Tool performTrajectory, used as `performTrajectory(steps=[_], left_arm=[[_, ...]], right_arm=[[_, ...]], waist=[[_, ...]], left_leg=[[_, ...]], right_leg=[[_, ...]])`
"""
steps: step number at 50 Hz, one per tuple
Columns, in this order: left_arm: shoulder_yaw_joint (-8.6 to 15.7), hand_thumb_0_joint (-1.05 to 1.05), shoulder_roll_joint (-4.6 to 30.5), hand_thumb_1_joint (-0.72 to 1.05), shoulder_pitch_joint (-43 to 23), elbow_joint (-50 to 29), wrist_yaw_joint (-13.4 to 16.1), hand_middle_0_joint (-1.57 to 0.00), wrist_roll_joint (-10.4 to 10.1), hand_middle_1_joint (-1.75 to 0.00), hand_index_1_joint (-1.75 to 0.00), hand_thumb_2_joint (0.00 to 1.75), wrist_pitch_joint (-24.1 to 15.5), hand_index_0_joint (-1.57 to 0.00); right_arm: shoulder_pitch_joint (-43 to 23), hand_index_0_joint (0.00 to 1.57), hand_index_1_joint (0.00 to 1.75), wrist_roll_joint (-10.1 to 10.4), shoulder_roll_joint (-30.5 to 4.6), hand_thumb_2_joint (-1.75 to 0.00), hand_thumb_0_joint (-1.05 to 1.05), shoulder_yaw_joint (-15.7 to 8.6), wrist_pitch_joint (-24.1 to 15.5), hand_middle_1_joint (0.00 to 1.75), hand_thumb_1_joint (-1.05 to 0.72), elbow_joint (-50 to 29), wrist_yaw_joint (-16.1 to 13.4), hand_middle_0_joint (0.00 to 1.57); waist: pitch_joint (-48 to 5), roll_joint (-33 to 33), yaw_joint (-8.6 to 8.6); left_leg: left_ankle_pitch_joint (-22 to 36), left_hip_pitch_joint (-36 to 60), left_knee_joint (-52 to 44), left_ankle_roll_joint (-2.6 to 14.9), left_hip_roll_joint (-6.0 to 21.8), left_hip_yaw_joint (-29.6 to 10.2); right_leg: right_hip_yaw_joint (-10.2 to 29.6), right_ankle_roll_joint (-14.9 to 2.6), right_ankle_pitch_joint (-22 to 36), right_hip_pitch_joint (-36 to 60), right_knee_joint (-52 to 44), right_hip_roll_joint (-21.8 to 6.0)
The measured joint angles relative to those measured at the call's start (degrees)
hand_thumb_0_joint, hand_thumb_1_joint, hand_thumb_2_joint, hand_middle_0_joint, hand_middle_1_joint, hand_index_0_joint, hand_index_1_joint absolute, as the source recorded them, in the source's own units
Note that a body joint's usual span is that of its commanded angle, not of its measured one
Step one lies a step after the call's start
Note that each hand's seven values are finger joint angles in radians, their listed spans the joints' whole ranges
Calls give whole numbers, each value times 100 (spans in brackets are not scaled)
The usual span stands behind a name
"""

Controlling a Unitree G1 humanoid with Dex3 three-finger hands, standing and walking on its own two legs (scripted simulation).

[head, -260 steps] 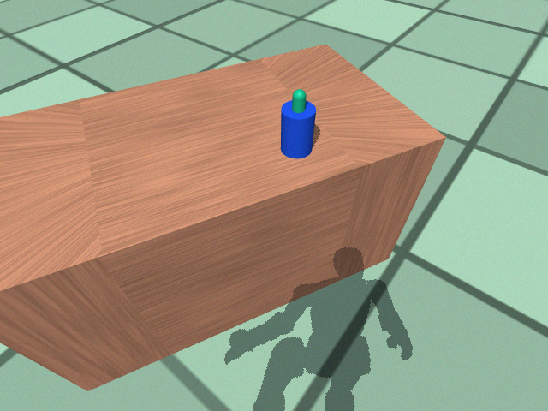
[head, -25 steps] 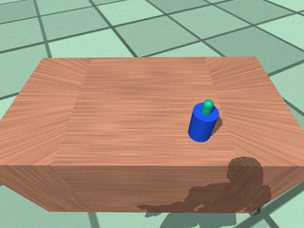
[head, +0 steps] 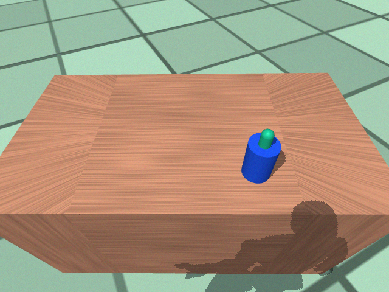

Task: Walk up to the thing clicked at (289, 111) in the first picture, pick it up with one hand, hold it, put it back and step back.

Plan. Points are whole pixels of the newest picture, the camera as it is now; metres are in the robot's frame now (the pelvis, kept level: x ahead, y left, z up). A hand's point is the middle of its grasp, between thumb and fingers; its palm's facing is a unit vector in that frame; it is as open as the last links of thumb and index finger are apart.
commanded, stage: stand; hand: right
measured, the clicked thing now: (261, 153) +0.47 -0.18 -0.04
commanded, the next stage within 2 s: rise first in 0.56 s
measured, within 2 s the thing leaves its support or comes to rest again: neither
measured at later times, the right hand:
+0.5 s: hand out of the picture +0.07 -0.25 -0.16, palm faces -0.03 +0.94 -0.34, open 7.4 cm
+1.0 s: hand (313, 280) +0.17 -0.25 -0.11, palm faces +0.21 +0.92 -0.33, open 13.3 cm
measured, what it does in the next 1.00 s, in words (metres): stands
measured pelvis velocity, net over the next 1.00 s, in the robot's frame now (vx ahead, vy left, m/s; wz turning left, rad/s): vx -0.01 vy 0.01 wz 0.00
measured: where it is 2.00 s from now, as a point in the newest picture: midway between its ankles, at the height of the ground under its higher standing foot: outside the picture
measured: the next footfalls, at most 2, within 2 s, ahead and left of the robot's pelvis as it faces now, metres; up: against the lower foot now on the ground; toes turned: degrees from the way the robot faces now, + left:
none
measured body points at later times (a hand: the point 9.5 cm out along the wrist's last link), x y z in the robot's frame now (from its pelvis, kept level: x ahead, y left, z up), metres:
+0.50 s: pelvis +0.00 +0.00 +0.00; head +0.01 +0.00 +0.45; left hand +0.07 +0.31 -0.13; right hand +0.07 -0.30 -0.13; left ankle -0.02 +0.14 -0.75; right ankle -0.01 -0.12 -0.75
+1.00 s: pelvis -0.01 +0.01 -0.01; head +0.02 +0.01 +0.44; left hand +0.15 +0.29 -0.11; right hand +0.16 -0.29 -0.09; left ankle -0.02 +0.14 -0.75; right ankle -0.01 -0.12 -0.75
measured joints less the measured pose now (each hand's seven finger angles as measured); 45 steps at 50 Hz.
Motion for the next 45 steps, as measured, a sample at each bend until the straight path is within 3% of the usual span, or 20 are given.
performTrajectory(steps=[34,36,38,40,45], left_arm=[[-1,0,14,90,70,-16,12,-20,11,-29,-30,90,-6,-20],[41,1,-23,88,108,-394,92,-18,-231,-27,-28,88,-73,-18],[112,1,-121,83,56,-774,190,-15,-408,-23,-24,83,-294,-15],[256,1,-221,76,-117,-959,269,-12,-468,-19,-20,75,-407,-12],[621,1,-427,49,-380,-1274,342,-7,-317,-11,-12,50,-480,-7]], right_arm=[[56,20,30,-5,12,-89,1,-21,21,30,-90,-14,2,21],[101,18,27,238,47,-87,1,-17,2,28,-88,-408,-85,19],[7,16,23,422,125,-82,1,-108,-246,24,-83,-765,-183,17],[-220,13,19,477,197,-75,1,-288,-378,19,-76,-917,-278,14],[-438,9,11,336,314,-49,1,-747,-468,11,-49,-1466,-365,11]], waist=[[9,-18,-7],[61,-27,-15],[175,-20,-38],[183,-3,-48],[-20,7,-48]], left_leg=[[11,22,2,21,-15,29],[-73,-194,242,33,-19,14],[-138,-394,455,44,-26,7],[-202,-677,686,51,-29,10],[-281,-1093,939,82,-58,15]], right_leg=[[30,22,26,17,-8,-14],[21,19,-50,-183,205,-22],[21,20,-104,-372,398,-32],[31,26,-149,-643,598,-38],[45,51,-216,-1054,837,-69]])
